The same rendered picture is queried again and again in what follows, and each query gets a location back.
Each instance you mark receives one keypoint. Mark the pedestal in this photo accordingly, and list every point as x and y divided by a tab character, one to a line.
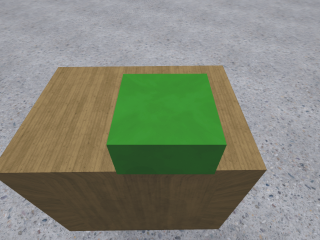
58	159

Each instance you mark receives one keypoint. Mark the carton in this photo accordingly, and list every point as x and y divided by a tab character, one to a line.
166	124

